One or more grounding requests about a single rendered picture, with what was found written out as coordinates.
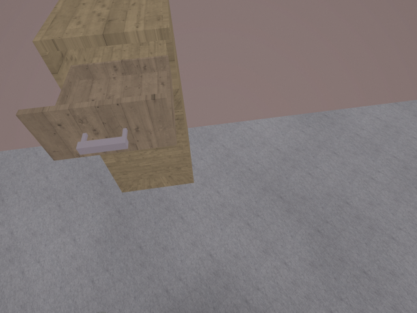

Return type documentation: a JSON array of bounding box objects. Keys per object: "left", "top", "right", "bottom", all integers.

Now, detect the handle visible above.
[{"left": 76, "top": 128, "right": 128, "bottom": 155}]

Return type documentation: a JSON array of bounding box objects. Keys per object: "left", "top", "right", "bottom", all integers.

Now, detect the drawer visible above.
[{"left": 16, "top": 55, "right": 177, "bottom": 160}]

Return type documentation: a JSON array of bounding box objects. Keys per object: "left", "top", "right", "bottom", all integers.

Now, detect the cabinet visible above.
[{"left": 33, "top": 0, "right": 194, "bottom": 192}]

